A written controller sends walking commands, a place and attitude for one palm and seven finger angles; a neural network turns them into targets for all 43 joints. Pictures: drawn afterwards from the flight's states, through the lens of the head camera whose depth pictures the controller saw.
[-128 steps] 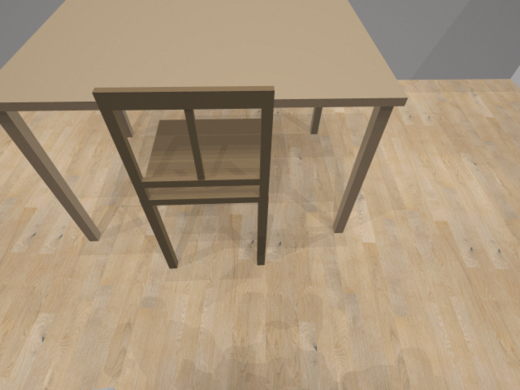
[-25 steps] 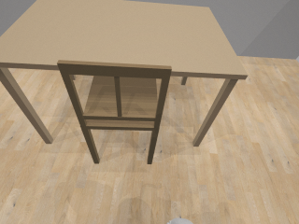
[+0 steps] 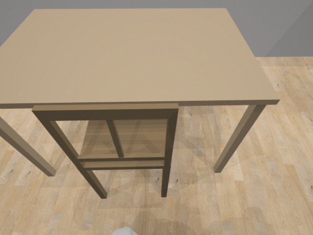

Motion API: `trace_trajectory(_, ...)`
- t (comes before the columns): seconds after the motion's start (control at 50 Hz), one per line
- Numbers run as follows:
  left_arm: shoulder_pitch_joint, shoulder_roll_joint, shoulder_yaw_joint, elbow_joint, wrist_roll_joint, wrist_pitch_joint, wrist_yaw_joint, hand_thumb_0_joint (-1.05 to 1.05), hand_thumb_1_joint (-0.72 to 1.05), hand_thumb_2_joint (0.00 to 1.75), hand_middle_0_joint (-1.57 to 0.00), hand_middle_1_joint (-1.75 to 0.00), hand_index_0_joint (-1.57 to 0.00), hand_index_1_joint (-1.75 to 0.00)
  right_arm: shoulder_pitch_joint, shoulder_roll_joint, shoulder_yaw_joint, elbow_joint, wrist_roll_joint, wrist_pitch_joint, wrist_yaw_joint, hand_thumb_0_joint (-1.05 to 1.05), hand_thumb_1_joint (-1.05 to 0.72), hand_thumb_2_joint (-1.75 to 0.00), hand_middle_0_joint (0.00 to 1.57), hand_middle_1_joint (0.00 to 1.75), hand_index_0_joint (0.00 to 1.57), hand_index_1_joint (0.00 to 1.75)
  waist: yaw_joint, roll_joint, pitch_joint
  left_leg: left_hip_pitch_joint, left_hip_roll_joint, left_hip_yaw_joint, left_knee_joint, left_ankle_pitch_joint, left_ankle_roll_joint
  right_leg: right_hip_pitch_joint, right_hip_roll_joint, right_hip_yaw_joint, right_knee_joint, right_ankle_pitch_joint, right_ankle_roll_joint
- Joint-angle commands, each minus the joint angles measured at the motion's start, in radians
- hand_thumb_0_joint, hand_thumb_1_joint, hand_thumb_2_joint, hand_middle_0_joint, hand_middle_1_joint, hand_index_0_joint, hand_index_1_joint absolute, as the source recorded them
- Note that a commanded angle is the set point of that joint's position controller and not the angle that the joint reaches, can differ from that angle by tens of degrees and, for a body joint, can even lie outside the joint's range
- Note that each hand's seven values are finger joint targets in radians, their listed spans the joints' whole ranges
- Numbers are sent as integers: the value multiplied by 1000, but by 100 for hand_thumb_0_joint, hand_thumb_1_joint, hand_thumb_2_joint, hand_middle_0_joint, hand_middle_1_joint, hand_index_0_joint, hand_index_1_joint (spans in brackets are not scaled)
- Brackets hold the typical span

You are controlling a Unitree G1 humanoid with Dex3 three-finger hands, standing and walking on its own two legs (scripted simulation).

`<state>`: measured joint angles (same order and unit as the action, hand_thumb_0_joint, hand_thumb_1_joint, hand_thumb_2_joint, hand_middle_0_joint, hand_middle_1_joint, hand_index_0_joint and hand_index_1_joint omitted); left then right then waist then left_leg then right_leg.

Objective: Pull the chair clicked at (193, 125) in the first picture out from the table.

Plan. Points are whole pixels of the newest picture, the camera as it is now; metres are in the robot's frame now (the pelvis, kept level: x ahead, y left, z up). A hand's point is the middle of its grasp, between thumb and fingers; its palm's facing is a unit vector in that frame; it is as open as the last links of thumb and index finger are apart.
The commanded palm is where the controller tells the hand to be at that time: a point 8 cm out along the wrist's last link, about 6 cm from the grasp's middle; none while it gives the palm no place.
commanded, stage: come to a stop and stand still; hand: left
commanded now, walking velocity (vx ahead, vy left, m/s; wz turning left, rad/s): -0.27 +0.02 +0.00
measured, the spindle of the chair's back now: (116, 139) +0.43 +0.16 -0.09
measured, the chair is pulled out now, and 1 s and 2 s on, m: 0.00 0.00 0.00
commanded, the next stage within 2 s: look again from close up in 1.02 s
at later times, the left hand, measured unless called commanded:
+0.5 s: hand out of the picture +0.01 +0.24 -0.18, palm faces -0.01 -0.98 -0.21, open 7.3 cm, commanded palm none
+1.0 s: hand out of the picture -0.08 +0.13 -0.14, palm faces +0.08 -0.97 -0.22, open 7.3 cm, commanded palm none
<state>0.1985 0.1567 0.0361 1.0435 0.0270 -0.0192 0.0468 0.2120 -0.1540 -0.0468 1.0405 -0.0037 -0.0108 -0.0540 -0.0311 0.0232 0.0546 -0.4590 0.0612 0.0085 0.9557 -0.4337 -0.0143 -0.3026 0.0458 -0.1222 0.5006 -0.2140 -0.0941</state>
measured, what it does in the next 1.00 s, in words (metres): steps on the spot: left foot, then right foot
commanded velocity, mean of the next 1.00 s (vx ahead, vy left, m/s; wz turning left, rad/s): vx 0.00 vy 0.02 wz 0.00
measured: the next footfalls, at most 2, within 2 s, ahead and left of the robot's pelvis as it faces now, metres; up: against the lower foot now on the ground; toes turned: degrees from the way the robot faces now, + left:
left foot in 0.20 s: +0.07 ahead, +0.14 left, +0.00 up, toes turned +2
right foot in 0.66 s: -0.06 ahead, -0.10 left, +0.00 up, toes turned -3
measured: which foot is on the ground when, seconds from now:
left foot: up 0.00-0.18, down 0.20-0.70, up 0.72-1.00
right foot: down 0.00-0.20, up 0.22-0.64, down 0.66-1.00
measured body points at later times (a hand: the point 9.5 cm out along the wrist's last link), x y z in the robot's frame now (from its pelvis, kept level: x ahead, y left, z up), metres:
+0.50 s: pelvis -0.01 +0.04 +0.01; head +0.03 +0.07 +0.46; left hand +0.01 +0.29 -0.16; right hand +0.03 -0.20 -0.13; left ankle +0.03 +0.14 -0.73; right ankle -0.11 -0.12 -0.66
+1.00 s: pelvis -0.03 -0.02 +0.01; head +0.00 -0.06 +0.46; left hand -0.08 +0.18 -0.13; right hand -0.06 -0.25 -0.16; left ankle -0.05 +0.12 -0.67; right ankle -0.10 -0.10 -0.73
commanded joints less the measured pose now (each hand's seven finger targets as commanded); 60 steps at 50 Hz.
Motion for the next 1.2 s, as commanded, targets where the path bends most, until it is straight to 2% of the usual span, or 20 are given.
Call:
trace_trajectory(0.0,106,143,39,-44,3,11,4,0,90,90,-20,-30,-20,-30,138,-10,-6,4,-5,37,13,0,-90,-90,20,30,20,30,28,-159,-77,85,-32,22,-61,-3,-26,64,-308,217,-97,751,-144)
trace_trajectory(0.08,77,167,52,-71,8,27,5,0,90,90,-20,-30,-20,-30,75,-41,-19,-32,-1,39,16,0,-90,-90,20,30,20,30,27,-188,-84,118,-42,15,-157,17,-30,91,-306,224,-53,757,-132)
trace_trajectory(0.14,56,171,52,-82,-2,40,6,0,90,90,-20,-30,-20,-30,125,-51,-23,-13,-1,32,18,0,-90,-90,20,30,20,30,-5,-160,-107,288,-32,23,-450,281,-24,50,-252,194,30,522,-51)
trace_trajectory(0.16,70,138,45,-89,-5,45,5,0,90,90,-20,-30,-20,-30,145,-86,-25,-8,-6,23,15,0,-90,-90,20,30,20,30,-5,-63,-119,375,51,-25,-539,507,0,3,-188,158,102,316,8)
trace_trajectory(0.18,124,79,36,-96,-13,51,4,0,90,90,-20,-30,-20,-30,131,-159,-32,-32,-16,12,13,0,-90,-90,20,30,20,30,21,193,-124,392,285,-276,-590,933,96,-105,-64,84,241,-117,84)
trace_trajectory(0.2,135,91,35,-95,-9,56,10,0,90,90,-20,-30,-20,-30,116,-182,-29,-51,-20,17,3,0,-90,-90,20,30,20,30,19,198,-109,321,374,-316,-590,1154,205,-98,-21,135,461,-412,97)
trace_trajectory(0.22,139,103,36,-92,-8,65,13,0,90,90,-20,-30,-20,-30,97,-180,-22,-60,-21,14,-5,0,-90,-90,20,30,20,30,30,132,-98,266,383,-278,-582,1171,237,-80,-30,199,572,-412,94)
trace_trajectory(0.3,160,118,55,-54,2,82,2,0,90,90,-20,-30,-20,-30,5,-132,-12,-81,-21,7,-17,0,-90,-90,20,30,20,30,59,122,-74,257,215,-107,-595,896,153,-146,-20,218,725,-202,137)
trace_trajectory(0.5,89,85,25,-52,-3,85,-26,0,90,90,-20,-30,-20,-30,131,-170,-42,-18,-26,26,-3,0,-90,-90,20,30,20,30,-25,180,-94,398,189,-205,-689,303,150,-54,-51,118,229,-302,131)
trace_trajectory(0.56,138,65,14,-14,-15,68,-22,0,90,90,-20,-30,-20,-30,134,-170,-41,5,-26,26,10,0,-90,-90,20,30,20,30,3,181,-85,323,157,-208,-708,161,127,77,-36,94,10,-238,99)
trace_trajectory(0.6,219,69,9,39,-14,52,-14,0,90,90,-20,-30,-20,-30,115,-137,-36,16,-16,32,18,0,-90,-90,20,30,20,30,39,109,-77,215,83,-128,-678,24,61,254,-42,61,-202,-57,89)
trace_trajectory(0.66,176,175,7,28,-7,35,-2,0,90,90,-20,-30,-20,-30,98,-36,-5,4,-12,40,31,0,-90,-90,20,30,20,30,33,-207,55,107,-50,31,-431,-15,-15,87,-305,357,-398,-386,-5)
trace_trajectory(0.68,158,169,9,18,-9,23,0,0,90,90,-20,-30,-20,-30,48,-64,-8,1,-24,45,35,0,-90,-90,20,30,20,30,66,-305,158,47,-31,6,-359,18,-4,7,-322,423,-450,-367,-15)
trace_trajectory(0.72,158,135,-2,27,-10,12,3,0,90,90,-20,-30,-20,-30,96,-65,-9,35,-27,43,35,0,-90,-90,20,30,20,30,39,-239,223,24,-21,-4,-282,76,1,7,-320,396,-437,-228,-13)
trace_trajectory(0.78,192,125,4,20,-14,0,-1,0,90,90,-20,-30,-20,-30,154,-68,-12,61,-23,34,45,0,-90,-90,20,30,20,30,37,-138,163,-14,-35,16,-152,123,-9,112,-288,289,-353,28,-14)
trace_trajectory(0.92,323,119,27,43,-11,-2,25,0,90,90,-20,-30,-20,-30,87,-86,-21,6,-13,53,28,0,-90,-90,20,30,20,30,75,-157,14,-130,-43,5,30,77,-41,372,-343,260,-136,825,-21)
trace_trajectory(1.08,315,101,19,42,9,3,26,0,90,90,-20,-30,-20,-30,-19,-54,-6,-39,-4,41,30,0,-90,-90,20,30,20,30,71,-191,-5,-23,-47,23,-137,39,-28,306,-327,285,-104,744,-84)
trace_trajectory(1.1,392,121,8,19,9,-39,47,0,90,90,-20,-30,-20,-30,-116,-46,20,-175,-15,2,33,0,-90,-90,20,30,20,30,80,-307,15,-121,-153,69,-98,-162,-18,383,-260,381,-54,1541,6)
trace_trajectory(1.12,316,174,24,-37,2,-47,49,0,90,90,-20,-30,-20,-30,-54,-54,15,-187,-11,-1,29,0,-90,-90,20,30,20,30,14,-271,-28,-89,-136,77,-177,-82,14,443,-292,286,58,1699,19)
trace_trajectory(1.18,275,177,23,-83,-17,-53,35,0,90,90,-20,-30,-20,-30,107,-94,4,-142,8,-20,20,0,-90,-90,20,30,20,30,-18,-324,-238,177,-170,97,-430,272,62,427,-222,200,213,1377,41)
